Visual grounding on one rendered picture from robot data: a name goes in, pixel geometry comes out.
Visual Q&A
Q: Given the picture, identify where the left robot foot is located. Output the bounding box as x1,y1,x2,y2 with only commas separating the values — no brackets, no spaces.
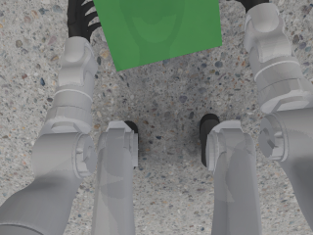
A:
125,120,139,169

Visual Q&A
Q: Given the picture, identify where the robot left hand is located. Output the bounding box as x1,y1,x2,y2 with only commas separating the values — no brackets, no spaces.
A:
67,0,102,43

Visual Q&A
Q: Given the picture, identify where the carton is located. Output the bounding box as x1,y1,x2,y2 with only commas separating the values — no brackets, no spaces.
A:
93,0,223,71

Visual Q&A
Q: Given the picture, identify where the right robot thigh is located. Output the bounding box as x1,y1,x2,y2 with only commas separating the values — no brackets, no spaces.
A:
205,128,263,235

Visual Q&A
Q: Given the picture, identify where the robot left forearm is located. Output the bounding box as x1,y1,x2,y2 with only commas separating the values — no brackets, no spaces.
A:
30,36,98,174

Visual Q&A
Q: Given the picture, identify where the robot right hand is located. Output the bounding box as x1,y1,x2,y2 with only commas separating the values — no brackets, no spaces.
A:
226,0,270,13

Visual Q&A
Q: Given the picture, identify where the robot right upper arm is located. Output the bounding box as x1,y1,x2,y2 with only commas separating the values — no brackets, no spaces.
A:
258,107,313,232

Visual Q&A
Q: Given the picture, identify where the robot right forearm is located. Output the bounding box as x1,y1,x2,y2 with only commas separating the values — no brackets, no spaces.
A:
243,2,313,115

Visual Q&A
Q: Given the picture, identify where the robot left upper arm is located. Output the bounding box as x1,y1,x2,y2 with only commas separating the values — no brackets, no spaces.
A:
0,131,98,235

